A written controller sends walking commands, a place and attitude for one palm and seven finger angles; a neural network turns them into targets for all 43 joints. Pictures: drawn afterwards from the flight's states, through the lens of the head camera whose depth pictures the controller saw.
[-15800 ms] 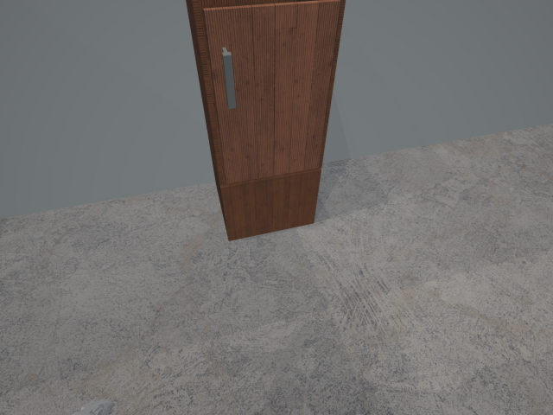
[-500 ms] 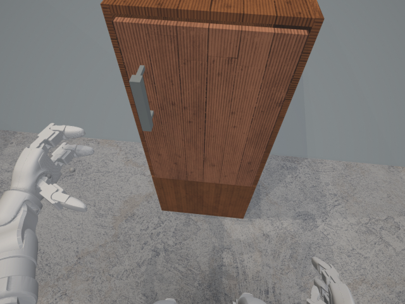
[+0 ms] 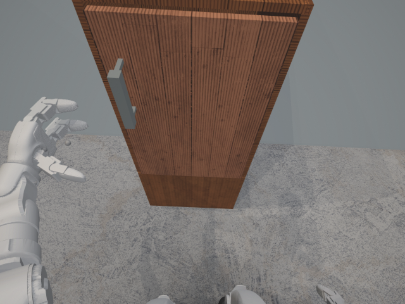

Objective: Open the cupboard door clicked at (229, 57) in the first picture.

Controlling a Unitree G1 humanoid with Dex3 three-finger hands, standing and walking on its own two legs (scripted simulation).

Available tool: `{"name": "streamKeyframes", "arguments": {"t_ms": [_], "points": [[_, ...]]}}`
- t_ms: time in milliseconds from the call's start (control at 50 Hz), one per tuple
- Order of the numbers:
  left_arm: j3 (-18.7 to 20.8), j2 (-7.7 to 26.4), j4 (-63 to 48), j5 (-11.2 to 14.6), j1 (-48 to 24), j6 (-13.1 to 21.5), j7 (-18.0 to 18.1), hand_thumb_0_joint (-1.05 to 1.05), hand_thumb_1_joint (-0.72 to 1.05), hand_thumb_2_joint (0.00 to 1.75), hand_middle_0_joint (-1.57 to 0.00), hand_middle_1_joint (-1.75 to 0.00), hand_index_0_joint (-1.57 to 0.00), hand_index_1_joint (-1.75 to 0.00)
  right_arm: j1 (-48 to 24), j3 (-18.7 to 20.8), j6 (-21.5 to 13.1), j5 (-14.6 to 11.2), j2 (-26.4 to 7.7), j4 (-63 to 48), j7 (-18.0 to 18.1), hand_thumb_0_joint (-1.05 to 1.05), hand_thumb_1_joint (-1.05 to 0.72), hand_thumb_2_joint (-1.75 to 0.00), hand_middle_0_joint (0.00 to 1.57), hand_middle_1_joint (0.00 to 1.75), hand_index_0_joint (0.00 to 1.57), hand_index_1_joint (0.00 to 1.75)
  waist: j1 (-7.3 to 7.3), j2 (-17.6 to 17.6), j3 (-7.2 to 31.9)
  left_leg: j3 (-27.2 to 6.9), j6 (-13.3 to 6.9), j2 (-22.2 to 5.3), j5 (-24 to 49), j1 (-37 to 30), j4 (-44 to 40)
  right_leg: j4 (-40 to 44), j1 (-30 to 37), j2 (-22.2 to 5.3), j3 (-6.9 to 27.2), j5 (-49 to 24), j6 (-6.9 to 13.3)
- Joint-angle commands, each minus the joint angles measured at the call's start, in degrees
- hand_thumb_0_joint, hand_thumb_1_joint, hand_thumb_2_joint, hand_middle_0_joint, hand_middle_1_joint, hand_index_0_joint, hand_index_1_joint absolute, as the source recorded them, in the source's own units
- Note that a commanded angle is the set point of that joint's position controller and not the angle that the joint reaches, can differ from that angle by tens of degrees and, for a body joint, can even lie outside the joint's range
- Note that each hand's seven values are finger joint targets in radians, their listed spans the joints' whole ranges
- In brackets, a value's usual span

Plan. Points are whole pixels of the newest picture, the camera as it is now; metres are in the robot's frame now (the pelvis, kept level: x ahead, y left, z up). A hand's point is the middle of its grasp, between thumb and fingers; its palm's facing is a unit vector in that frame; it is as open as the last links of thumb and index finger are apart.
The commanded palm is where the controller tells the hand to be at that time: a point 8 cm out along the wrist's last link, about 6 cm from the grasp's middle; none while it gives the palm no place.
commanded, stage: move the hooked fingers beside the handle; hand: left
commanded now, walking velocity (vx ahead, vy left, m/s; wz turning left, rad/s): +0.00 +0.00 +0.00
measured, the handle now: (125, 95) +0.53 +0.18 +0.07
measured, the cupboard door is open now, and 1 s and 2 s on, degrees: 0 0 0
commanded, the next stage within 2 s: slide the fingers in behind the handle in 1.90 s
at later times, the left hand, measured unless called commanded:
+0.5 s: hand (81, 119) +0.45 +0.25 +0.08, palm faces -0.05 -1.00 +0.00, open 14.0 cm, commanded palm +0.43 +0.30 +0.08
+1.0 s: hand (94, 101) +0.50 +0.24 +0.08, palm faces -0.04 -1.00 -0.02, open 13.9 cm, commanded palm +0.48 +0.29 +0.07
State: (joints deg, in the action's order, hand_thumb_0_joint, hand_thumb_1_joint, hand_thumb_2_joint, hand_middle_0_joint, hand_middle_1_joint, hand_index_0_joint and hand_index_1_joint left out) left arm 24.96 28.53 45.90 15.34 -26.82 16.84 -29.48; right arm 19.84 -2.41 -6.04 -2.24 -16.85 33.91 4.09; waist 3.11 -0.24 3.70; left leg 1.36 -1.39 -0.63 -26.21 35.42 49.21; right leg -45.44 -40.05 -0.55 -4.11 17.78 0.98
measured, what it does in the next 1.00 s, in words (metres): stands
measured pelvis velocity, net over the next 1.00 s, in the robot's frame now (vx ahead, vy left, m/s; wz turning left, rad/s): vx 0.00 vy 0.01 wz -0.03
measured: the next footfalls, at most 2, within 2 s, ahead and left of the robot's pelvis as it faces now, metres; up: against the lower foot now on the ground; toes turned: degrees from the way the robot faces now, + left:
none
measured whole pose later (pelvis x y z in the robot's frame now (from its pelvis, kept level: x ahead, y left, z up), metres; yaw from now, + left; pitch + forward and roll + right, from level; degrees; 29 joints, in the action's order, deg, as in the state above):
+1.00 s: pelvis +0.00 +0.01 -0.01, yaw -2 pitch +20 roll -3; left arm 27.5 37.8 67.3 7.2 -50.7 19.7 -25.4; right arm 24.3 -3.0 3.1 -0.1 -16.9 33.5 1.8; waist 9.8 -0.6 4.2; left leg 2.1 -2.3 -1.4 -27.9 47.0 54.4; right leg -48.2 -51.1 0.2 -3.4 17.6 0.1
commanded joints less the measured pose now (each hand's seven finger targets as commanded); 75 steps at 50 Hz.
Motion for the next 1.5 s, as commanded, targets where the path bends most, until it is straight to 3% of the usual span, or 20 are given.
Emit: {"name": "streamKeyframes", "arguments": {"t_ms": [0, 120, 180, 340, 460, 540, 720, 760, 800, 860, 900, 940, 1000, 1080, 1120, 1160, 1220, 1360, 1460, 1480], "points": [[2.10, 15.66, -8.86, 0.90, -20.24, 2.59, -0.17, 0.00, -0.50, 0.30, -0.30, -1.20, -0.30, -1.20, 3.39, 3.50, -1.22, -0.01, -8.95, -6.42, 0.40, 0.00, -0.90, -0.90, 0.20, 0.30, 0.20, 0.30, 0.68, -3.79, 20.09, -2.11, 0.52, 0.48, 20.97, -3.42, -7.49, 2.93, 16.19, 1.41, 2.97, -15.06, 0.54], [5.24, 19.89, -4.72, -0.37, -23.24, 3.30, 1.27, 0.00, -0.50, 0.30, -0.30, -1.20, -0.30, -1.20, 4.67, 3.65, 0.43, 0.31, -9.38, -6.44, -0.04, 0.00, -0.90, -0.90, 0.20, 0.30, 0.20, 0.30, 0.47, -3.19, 20.52, -1.91, 0.54, 0.37, 20.81, -1.03, -6.82, 2.12, 16.42, 1.41, 3.22, -15.53, 0.50], [2.59, 18.23, -5.62, -1.14, -28.91, 4.79, 1.68, 0.00, -0.50, 0.30, -0.30, -1.20, -0.30, -1.20, 5.01, 3.60, 0.94, 0.43, -9.24, -6.58, -0.23, 0.00, -0.90, -0.90, 0.20, 0.30, 0.20, 0.30, 1.69, -5.09, 21.22, -2.23, 0.49, 0.24, 22.06, -2.33, -6.21, 1.48, 14.55, 1.66, 3.02, -15.54, 0.72], [3.07, 20.12, -1.17, -2.09, -33.88, 5.58, 0.99, 0.00, -0.50, 0.30, -0.30, -1.20, -0.30, -1.20, 7.04, 3.79, 2.84, 0.72, -9.65, -4.65, -0.31, 0.00, -0.90, -0.90, 0.20, 0.30, 0.20, 0.30, 2.49, -6.77, 24.89, -2.90, 0.76, -0.20, 24.90, -3.97, -4.93, 0.94, 12.87, 1.74, 2.90, -16.27, 0.56], [2.55, 19.61, 2.04, -2.95, -34.51, 4.95, 1.97, 0.00, -0.50, 0.30, -0.30, -1.20, -0.30, -1.20, 8.20, 3.78, 4.35, 0.97, -9.65, -4.51, -0.76, 0.00, -0.90, -0.90, 0.20, 0.30, 0.20, 0.30, 2.90, -5.82, 24.38, -3.10, 0.81, -0.38, 25.63, -3.07, -4.79, 0.72, 11.65, 1.90, 2.37, -16.15, 0.42], [4.34, 21.85, 3.63, -3.50, -36.06, 5.47, 2.82, 0.00, -0.50, 0.30, -0.30, -1.20, -0.30, -1.20, 9.26, 3.82, 5.38, 1.28, -9.94, -4.40, -1.01, 0.00, -0.90, -0.90, 0.20, 0.30, 0.20, 0.30, 2.96, -4.81, 24.83, -3.07, 0.72, -0.44, 25.45, -2.15, -4.45, 0.57, 12.03, 2.11, 2.48, -16.44, 0.46], [2.24, 22.78, 7.15, -5.78, -46.50, 6.73, 3.67, 0.00, -0.50, 0.30, -0.30, -1.20, -0.30, -1.20, 11.25, 3.44, 6.84, 1.76, -10.27, -2.73, -0.99, 0.00, -0.90, -0.90, 0.20, 0.30, 0.20, 0.30, 5.70, -8.94, 25.22, -4.24, 1.15, -0.69, 24.59, -3.87, -3.43, 0.17, 7.25, 2.31, 2.30, -13.49, 0.51], [3.15, 24.47, 9.85, -6.15, -46.57, 6.17, 3.89, 0.00, -0.50, 0.30, -0.30, -1.20, -0.30, -1.20, 11.60, 3.27, 7.14, 1.69, -10.66, -2.61, -0.90, 0.00, -0.90, -0.90, 0.20, 0.30, 0.20, 0.30, 6.18, -6.37, 24.20, -4.08, 0.66, -0.67, 21.71, -1.06, -3.20, 0.31, 7.31, 2.30, 2.51, -12.42, 0.34], [2.30, 24.54, 10.91, -6.63, -49.85, 5.73, 4.00, 0.00, -0.50, 0.30, -0.30, -1.20, -0.30, -1.20, 12.16, 3.01, 7.40, 1.81, -10.67, -2.36, -0.82, 0.00, -0.90, -0.90, 0.20, 0.30, 0.20, 0.30, 7.09, -7.05, 24.01, -4.15, 0.51, -0.62, 21.27, -0.27, -2.94, 0.13, 6.74, 2.33, 2.57, -12.55, 0.29], [3.31, 25.76, 13.66, -7.57, -47.63, 5.25, 4.55, 0.00, -0.50, 0.30, -0.30, -1.20, -0.30, -1.20, 12.93, 2.99, 7.72, 2.07, -10.96, -2.73, -1.04, 0.00, -0.90, -0.90, 0.20, 0.30, 0.20, 0.30, 6.48, -6.96, 24.27, -4.18, 0.50, -0.54, 20.62, 0.83, -2.60, -0.11, 6.43, 2.28, 2.49, -11.71, 0.39], [5.07, 28.04, 10.28, -7.43, -47.53, 6.18, 4.36, 0.00, -0.50, 0.30, -0.30, -1.20, -0.30, -1.20, 13.57, 3.06, 8.14, 2.32, -11.06, -3.35, -1.21, 0.00, -0.90, -0.90, 0.20, 0.30, 0.20, 0.30, 5.43, -9.73, 29.38, -4.35, 1.11, -0.69, 26.17, -2.32, -2.15, -1.16, 7.77, 2.40, 2.39, -14.92, 0.59], [5.73, 27.12, 7.92, -6.86, -43.97, 6.75, 4.17, 0.00, -0.50, 0.30, -0.30, -1.20, -0.30, -1.20, 13.66, 3.49, 8.61, 2.44, -10.69, -4.25, -1.74, 0.00, -0.90, -0.90, 0.20, 0.30, 0.20, 0.30, 4.44, -9.95, 33.27, -3.69, 1.13, -0.87, 30.73, -4.45, -1.27, -1.26, 9.48, 2.58, 2.69, -18.42, 0.49], [5.88, 26.93, 8.58, -5.87, -42.17, 6.39, 3.41, 0.00, -0.50, 0.30, -0.30, -1.20, -0.30, -1.20, 13.46, 3.49, 9.45, 2.05, -10.75, -4.70, -1.89, 0.00, -0.90, -0.90, 0.20, 0.30, 0.20, 0.30, 4.81, -6.04, 29.89, -3.20, 0.42, -0.90, 27.90, -0.79, -1.80, -0.78, 11.34, 2.93, 2.76, -19.15, 0.32], [5.08, 25.77, 4.96, -5.52, -42.73, 6.34, 3.16, 0.00, -0.50, 0.30, -0.30, -1.20, -0.30, -1.20, 13.03, 3.66, 10.10, 1.94, -10.51, -5.23, -1.83, 0.00, -0.90, -0.90, 0.20, 0.30, 0.20, 0.30, 4.92, -9.39, 28.60, -2.99, 0.27, -0.82, 28.82, -2.52, -2.32, -0.38, 10.31, 3.02, 2.63, -19.17, 0.59], [5.77, 26.04, 4.61, -5.49, -40.87, 6.43, 3.30, 0.00, -0.50, 0.30, -0.30, -1.20, -0.30, -1.20, 13.16, 3.80, 10.25, 2.01, -10.37, -4.94, -1.99, 0.00, -0.90, -0.90, 0.20, 0.30, 0.20, 0.30, 4.45, -9.55, 29.48, -3.21, 0.59, -0.96, 30.46, -3.98, -2.17, -0.25, 10.11, 3.11, 2.62, -19.21, 0.39], [5.55, 25.73, 5.57, -5.31, -40.54, 6.38, 3.50, 0.00, -0.50, 0.30, -0.30, -1.20, -0.30, -1.20, 12.79, 3.68, 10.31, 1.88, -10.30, -4.75, -1.92, 0.00, -0.90, -0.90, 0.20, 0.30, 0.20, 0.30, 4.82, -7.33, 26.42, -3.05, 0.29, -0.94, 27.78, -2.05, -2.62, 0.22, 10.11, 3.07, 2.50, -18.24, 0.31], [4.09, 23.96, 4.66, -5.24, -41.57, 6.55, 3.17, 0.00, -0.50, 0.30, -0.30, -1.20, -0.30, -1.20, 12.48, 3.73, 10.25, 1.91, -10.01, -4.43, -1.87, 0.00, -0.90, -0.90, 0.20, 0.30, 0.20, 0.30, 4.87, -10.55, 26.82, -3.29, 0.79, -1.02, 29.99, -4.77, -2.50, 0.12, 8.69, 3.03, 2.27, -18.24, 0.48], [0.30, 18.64, 5.35, -4.65, -41.18, 5.86, 3.14, 0.00, -0.50, 0.30, -0.30, -1.20, -0.30, -1.20, 11.45, 3.78, 10.05, 1.86, -9.79, -4.37, -2.04, 0.00, -0.90, -0.90, 0.20, 0.30, 0.20, 0.30, 5.63, -8.25, 25.09, -3.64, 0.82, -0.98, 28.34, -4.38, -2.53, 0.22, 7.19, 2.90, 1.96, -16.61, 0.32], [0.41, 19.36, 7.00, -5.46, -44.39, 6.24, 4.73, 0.00, -0.50, 0.30, -0.30, -1.20, -0.30, -1.20, 11.05, 3.54, 9.75, 1.80, -9.81, -4.24, -1.72, 0.00, -0.90, -0.90, 0.20, 0.30, 0.20, 0.30, 6.37, -5.80, 23.40, -3.82, 0.51, -0.68, 24.14, -1.90, -2.41, -0.08, 6.64, 2.67, 2.12, -14.83, 0.30], [1.45, 20.66, 5.16, -5.39, -45.90, 6.94, 5.14, 0.00, -0.50, 0.30, -0.30, -1.20, -0.30, -1.20, 11.00, 3.47, 9.55, 1.96, -9.84, -4.31, -1.62, 0.00, -0.90, -0.90, 0.20, 0.30, 0.20, 0.30, 5.90, -8.54, 24.81, -3.90, 0.73, -0.57, 25.97, -3.06, -2.01, -0.66, 6.67, 2.59, 2.22, -15.63, 0.64]]}}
